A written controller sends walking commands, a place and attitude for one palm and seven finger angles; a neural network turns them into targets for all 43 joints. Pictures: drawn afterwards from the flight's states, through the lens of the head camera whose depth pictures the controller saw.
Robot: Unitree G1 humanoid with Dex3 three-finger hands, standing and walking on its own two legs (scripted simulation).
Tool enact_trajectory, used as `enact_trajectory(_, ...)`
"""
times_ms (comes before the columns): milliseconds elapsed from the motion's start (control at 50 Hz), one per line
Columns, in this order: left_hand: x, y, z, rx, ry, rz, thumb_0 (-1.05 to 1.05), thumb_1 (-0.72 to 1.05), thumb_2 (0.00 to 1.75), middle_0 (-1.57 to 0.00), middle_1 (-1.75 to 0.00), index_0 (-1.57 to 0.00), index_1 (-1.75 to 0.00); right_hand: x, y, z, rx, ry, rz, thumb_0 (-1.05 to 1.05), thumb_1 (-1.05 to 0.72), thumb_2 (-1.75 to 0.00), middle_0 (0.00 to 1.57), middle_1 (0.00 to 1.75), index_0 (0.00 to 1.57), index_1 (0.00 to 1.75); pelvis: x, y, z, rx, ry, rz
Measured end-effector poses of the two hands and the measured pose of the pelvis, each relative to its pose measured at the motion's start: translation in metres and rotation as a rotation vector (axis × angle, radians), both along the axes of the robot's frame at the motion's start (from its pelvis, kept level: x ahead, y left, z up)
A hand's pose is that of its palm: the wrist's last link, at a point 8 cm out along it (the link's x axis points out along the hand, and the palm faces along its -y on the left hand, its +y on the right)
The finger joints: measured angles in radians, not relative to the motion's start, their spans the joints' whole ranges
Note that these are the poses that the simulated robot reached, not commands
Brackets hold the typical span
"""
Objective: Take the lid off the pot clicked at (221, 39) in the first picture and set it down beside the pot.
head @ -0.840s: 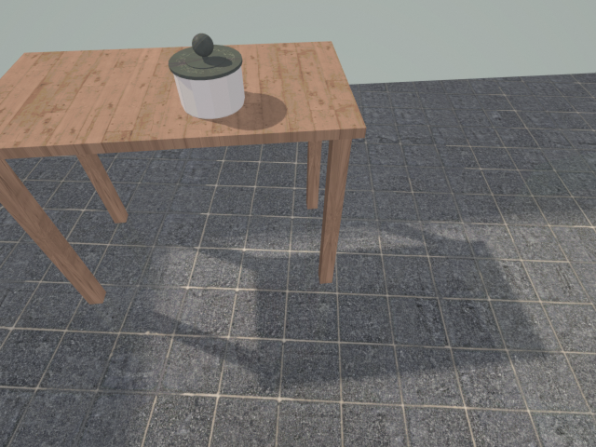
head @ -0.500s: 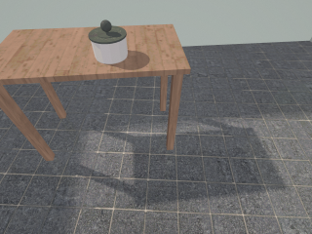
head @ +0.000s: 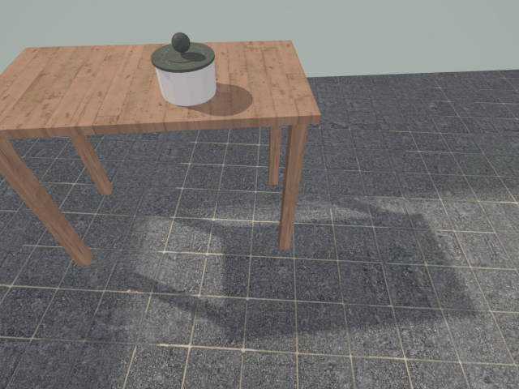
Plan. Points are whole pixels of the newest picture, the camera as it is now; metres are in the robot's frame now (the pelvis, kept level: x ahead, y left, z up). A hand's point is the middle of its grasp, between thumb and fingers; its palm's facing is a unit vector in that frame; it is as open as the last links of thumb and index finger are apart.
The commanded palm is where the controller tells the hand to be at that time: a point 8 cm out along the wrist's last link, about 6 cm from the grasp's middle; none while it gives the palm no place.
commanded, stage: turn to face it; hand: left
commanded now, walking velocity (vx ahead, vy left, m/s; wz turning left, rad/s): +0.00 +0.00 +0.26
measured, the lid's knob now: (180, 42) +0.92 +0.27 +0.11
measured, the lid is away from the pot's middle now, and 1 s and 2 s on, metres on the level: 0.00 0.00 0.00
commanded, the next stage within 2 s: take the last steps up to it in 0.26 s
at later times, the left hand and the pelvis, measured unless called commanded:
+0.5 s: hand out of the picture -0.01 +0.21 -0.19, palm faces +0.11 -0.97 -0.21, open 7.4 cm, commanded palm none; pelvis -0.01 +0.01 -0.01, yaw +6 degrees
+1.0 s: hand (157, 360) +0.20 +0.21 -0.17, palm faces +0.07 -0.98 -0.19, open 7.4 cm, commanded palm none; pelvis +0.13 +0.02 -0.01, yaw +7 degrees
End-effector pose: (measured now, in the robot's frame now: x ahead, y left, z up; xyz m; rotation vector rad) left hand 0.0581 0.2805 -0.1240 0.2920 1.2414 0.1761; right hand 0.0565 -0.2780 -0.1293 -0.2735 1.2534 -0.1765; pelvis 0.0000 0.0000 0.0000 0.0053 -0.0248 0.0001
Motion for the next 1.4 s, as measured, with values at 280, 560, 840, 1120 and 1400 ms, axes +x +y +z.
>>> enact_trajectory(280,-0.032,-0.021,-0.015,-0.048,0.025,0.077,0.00,0.90,0.89,-0.21,-0.30,-0.20,-0.30,-0.013,0.036,-0.018,0.079,0.049,0.025,0.01,-0.91,-0.90,0.20,0.30,0.20,0.30,-0.009,0.002,-0.007,0.001,-0.005,0.047)
enact_trajectory(560,-0.093,-0.020,-0.044,-0.134,0.107,0.208,0.00,0.90,0.89,-0.21,-0.30,-0.20,-0.30,-0.037,0.066,-0.021,0.065,0.127,0.042,0.01,-0.91,-0.90,0.20,0.30,0.21,0.30,-0.002,0.024,-0.018,-0.023,0.000,0.126)
enact_trajectory(840,0.005,-0.002,-0.021,-0.149,0.052,0.173,0.01,0.91,0.90,-0.20,-0.30,-0.20,-0.30,-0.071,0.103,-0.001,0.100,0.317,-0.057,0.01,-0.91,-0.90,0.20,0.30,0.21,0.30,0.064,0.042,-0.001,-0.001,0.045,0.143)
enact_trajectory(1120,0.191,-0.044,-0.018,-0.110,-0.181,0.132,0.00,0.91,0.89,-0.20,-0.30,-0.20,-0.30,0.064,0.067,-0.042,0.164,0.312,-0.046,0.01,-0.91,-0.90,0.21,0.30,0.21,0.30,0.182,0.002,-0.023,0.004,0.004,0.158)
enact_trajectory(1400,0.142,-0.057,-0.013,-0.125,0.127,0.318,0.00,0.92,0.89,-0.20,-0.30,-0.20,-0.30,0.348,0.071,-0.008,0.142,-0.100,0.150,0.01,-0.91,-0.90,0.20,0.30,0.20,0.29,0.284,0.009,-0.002,-0.011,0.019,0.164)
